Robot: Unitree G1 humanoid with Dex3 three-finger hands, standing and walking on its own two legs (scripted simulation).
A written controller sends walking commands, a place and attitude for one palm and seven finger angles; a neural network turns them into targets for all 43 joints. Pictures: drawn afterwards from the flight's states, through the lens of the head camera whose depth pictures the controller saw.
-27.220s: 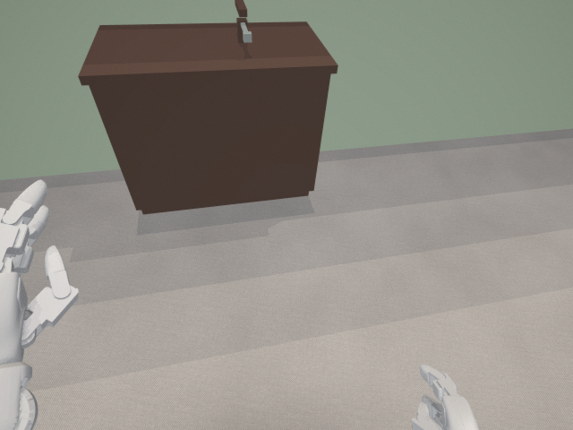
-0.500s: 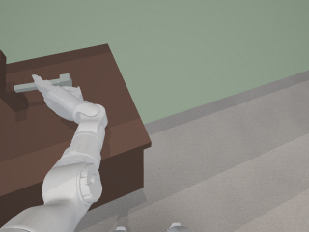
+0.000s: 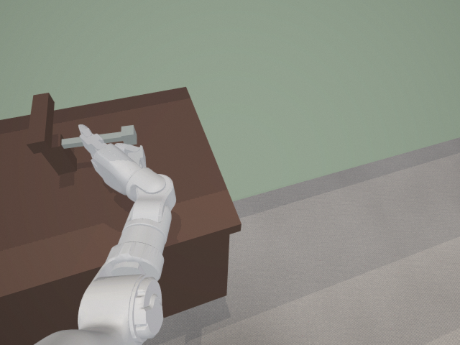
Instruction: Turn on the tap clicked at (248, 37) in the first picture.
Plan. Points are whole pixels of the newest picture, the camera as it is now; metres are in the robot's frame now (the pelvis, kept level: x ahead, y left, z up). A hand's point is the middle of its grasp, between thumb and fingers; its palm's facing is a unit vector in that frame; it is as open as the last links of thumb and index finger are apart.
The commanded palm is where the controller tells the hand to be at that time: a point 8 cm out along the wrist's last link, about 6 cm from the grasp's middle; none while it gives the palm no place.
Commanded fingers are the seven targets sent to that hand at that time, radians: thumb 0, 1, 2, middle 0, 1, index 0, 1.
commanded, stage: lift the hand up off the lever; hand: left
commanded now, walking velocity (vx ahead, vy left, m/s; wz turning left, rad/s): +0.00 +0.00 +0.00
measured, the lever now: (129, 135) +0.50 +0.21 +0.06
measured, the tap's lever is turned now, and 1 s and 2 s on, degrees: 83 83 83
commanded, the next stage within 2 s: draw the hand back beside the body in 1.76 s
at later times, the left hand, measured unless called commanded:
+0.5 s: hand (137, 148) +0.43 +0.17 +0.10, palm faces +0.81 -0.57 -0.12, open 7.8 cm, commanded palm +0.38 +0.18 +0.11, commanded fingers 0.00 0.90 0.90 -0.15 -0.15 -0.15 -0.15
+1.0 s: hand (130, 143) +0.43 +0.18 +0.11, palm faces +0.81 -0.58 -0.09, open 7.8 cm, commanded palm +0.38 +0.18 +0.13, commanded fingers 0.00 0.90 0.90 -0.15 -0.15 -0.15 -0.15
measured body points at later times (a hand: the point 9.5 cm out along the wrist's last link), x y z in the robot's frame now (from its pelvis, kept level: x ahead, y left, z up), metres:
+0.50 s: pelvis -0.02 -0.01 +0.01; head +0.02 -0.01 +0.45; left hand +0.39 +0.19 +0.11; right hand +0.07 -0.26 -0.13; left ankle -0.01 +0.12 -0.70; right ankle -0.01 -0.10 -0.70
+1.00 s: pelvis +0.00 +0.00 +0.01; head +0.03 -0.01 +0.46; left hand +0.39 +0.20 +0.12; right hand +0.08 -0.25 -0.12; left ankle -0.01 +0.12 -0.70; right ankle -0.01 -0.10 -0.70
